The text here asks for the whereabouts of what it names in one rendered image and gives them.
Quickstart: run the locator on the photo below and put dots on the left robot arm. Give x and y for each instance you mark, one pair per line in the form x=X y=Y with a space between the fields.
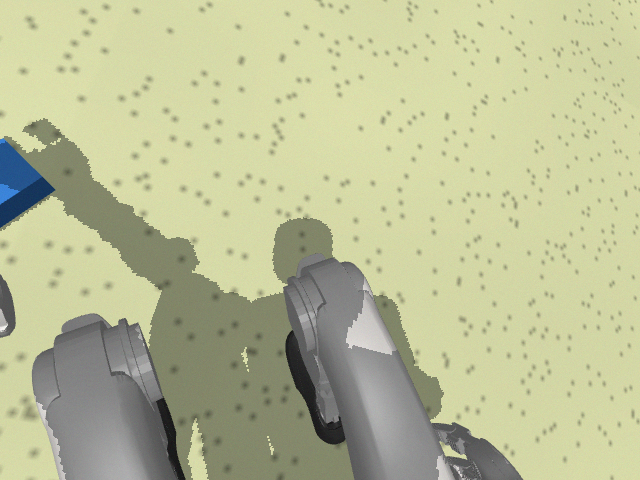
x=7 y=312

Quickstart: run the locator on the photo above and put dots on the left robot foot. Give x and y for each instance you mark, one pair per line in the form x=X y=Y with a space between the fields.
x=171 y=436

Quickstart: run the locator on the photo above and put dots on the carton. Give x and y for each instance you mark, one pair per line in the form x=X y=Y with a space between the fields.
x=21 y=186

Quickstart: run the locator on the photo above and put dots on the right robot hand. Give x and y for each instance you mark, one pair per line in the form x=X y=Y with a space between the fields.
x=484 y=462

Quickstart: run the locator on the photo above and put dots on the right robot foot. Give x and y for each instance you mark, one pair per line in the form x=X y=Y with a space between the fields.
x=331 y=433

